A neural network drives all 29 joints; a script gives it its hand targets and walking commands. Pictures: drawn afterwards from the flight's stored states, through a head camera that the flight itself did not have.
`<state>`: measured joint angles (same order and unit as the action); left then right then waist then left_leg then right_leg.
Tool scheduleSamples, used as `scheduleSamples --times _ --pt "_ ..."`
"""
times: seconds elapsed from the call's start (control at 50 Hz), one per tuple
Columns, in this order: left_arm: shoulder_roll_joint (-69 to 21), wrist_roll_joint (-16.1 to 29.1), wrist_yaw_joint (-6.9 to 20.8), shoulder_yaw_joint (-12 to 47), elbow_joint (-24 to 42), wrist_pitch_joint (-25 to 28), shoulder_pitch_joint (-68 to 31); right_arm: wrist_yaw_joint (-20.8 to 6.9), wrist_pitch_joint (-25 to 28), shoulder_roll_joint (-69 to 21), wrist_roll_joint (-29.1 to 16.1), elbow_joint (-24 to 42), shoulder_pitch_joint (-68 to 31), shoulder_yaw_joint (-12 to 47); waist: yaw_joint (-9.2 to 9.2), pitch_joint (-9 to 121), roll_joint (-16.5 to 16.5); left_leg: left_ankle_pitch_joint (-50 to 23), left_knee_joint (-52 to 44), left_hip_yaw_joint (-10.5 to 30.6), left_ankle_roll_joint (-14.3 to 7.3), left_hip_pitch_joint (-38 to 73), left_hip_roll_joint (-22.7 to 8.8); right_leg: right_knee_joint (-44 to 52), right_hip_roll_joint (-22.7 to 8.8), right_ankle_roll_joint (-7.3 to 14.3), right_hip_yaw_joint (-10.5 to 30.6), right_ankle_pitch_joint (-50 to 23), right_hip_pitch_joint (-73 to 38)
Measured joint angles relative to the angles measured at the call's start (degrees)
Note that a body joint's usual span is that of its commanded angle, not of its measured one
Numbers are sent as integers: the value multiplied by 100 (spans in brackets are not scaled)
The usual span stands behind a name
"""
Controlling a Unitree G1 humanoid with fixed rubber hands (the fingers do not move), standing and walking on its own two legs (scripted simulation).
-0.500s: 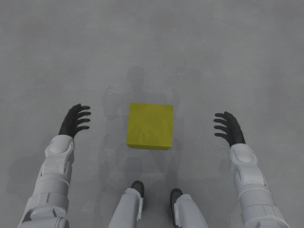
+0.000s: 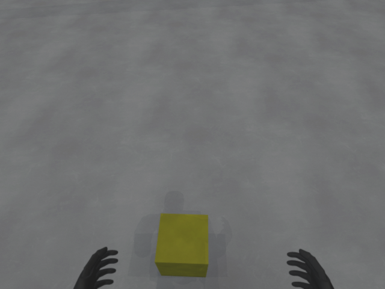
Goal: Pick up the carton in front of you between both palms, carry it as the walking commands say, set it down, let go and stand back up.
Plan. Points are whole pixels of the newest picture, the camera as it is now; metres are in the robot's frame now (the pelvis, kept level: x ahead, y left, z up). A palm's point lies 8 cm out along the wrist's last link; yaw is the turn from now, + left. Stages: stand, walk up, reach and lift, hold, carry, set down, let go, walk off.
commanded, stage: let go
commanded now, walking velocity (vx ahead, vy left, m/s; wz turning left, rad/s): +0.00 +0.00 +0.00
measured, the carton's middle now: (183, 246) +0.42 +0.06 -0.65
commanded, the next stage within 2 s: stand in 0.38 s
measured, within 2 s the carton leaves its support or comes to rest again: neither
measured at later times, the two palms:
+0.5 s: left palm out of the picture +0.15 +0.27 -0.08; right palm out of the picture +0.15 -0.25 -0.08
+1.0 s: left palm out of the picture +0.14 +0.31 -0.10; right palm out of the picture +0.14 -0.27 -0.09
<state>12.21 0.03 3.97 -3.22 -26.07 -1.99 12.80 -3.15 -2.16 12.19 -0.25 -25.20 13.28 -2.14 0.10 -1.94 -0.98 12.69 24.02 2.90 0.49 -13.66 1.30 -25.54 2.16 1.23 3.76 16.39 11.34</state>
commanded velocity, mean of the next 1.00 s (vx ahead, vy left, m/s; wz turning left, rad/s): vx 0.00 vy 0.00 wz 0.00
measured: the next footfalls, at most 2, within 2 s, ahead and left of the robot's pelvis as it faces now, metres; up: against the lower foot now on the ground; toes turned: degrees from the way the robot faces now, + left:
none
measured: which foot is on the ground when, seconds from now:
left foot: down 0.00-1.00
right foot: down 0.00-1.00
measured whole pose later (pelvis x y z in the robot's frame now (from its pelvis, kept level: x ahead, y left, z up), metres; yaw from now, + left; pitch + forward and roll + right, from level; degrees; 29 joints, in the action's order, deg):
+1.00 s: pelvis +0.01 +0.02 +0.00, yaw -1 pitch -1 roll +0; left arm 19.8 -1.6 -1.4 -1.5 -43.2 -0.5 11.4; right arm 1.5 0.3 18.9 2.0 -48.2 8.1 -1.4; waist 0.0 -0.5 -1.1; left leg 16.3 27.4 1.3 -1.1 -10.4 1.9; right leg -26.4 1.0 -0.2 4.0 18.6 7.2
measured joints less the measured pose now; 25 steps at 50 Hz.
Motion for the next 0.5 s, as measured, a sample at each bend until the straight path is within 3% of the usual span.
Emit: scheduleSamples --times 0.2,0.38,0.5 --pt "13 -107 66 57 183 -540 -21 -43 -477 -53 75 52 -111 -5 -27 -361 -29 115 70 21 1 678 21 -64 -29 16 -60 130 -693" --pt "27 -58 -20 61 196 -535 27 14 -766 -91 166 192 -126 -2 -14 -412 -23 167 119 -60 -55 770 39 -77 -58 -37 -6 140 -780" --pt "384 -212 -384 84 -520 -159 -32 383 -225 280 252 -858 -278 36 -31 46 -26 360 522 -76 -70 202 6 -310 -19 -69 -16 241 -288"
